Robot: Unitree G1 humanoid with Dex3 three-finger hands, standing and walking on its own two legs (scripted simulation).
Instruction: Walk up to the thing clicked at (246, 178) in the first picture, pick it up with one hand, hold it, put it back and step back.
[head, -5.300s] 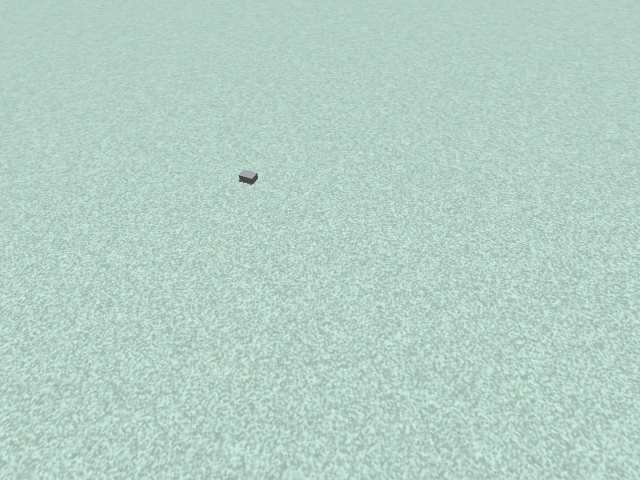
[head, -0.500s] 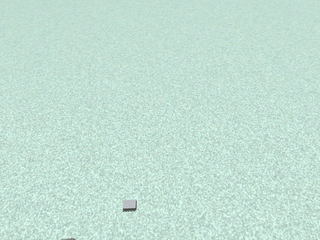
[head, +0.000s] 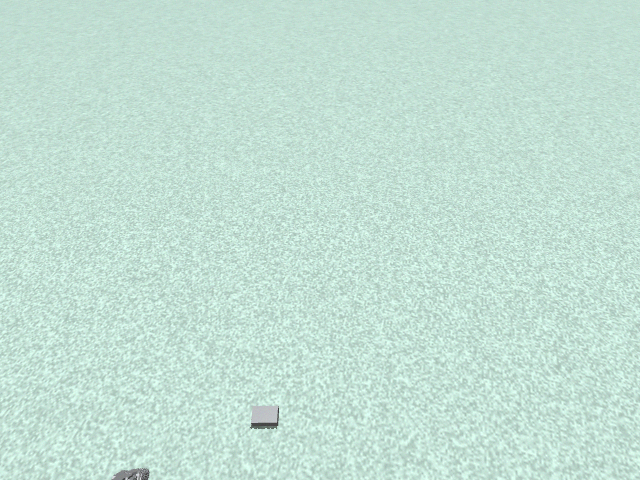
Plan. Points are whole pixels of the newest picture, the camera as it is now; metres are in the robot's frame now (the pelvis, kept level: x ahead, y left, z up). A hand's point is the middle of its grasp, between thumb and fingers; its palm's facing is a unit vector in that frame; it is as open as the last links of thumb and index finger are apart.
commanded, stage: walk up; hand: left
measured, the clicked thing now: (265, 415) +0.43 +0.21 -0.76
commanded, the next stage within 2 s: stand in 0.88 s
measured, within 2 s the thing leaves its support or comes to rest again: neither
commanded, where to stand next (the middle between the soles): +0.05 -0.03 m, yaw +1 degrees
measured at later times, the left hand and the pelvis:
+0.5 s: hand out of the picture +0.08 +0.26 -0.16, palm faces +0.03 -0.95 -0.31, open 7.4 cm; pelvis +0.01 +0.01 +0.00, yaw +1 degrees
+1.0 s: hand out of the picture +0.09 +0.25 -0.15, palm faces +0.02 -0.95 -0.31, open 7.4 cm; pelvis +0.01 +0.00 +0.01, yaw +1 degrees
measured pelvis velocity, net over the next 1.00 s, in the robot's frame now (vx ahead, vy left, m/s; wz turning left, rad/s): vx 0.01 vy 0.00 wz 0.02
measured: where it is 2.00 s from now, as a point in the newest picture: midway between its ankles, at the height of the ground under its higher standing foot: outside the picture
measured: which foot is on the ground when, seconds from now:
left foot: down 0.00-1.00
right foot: down 0.00-1.00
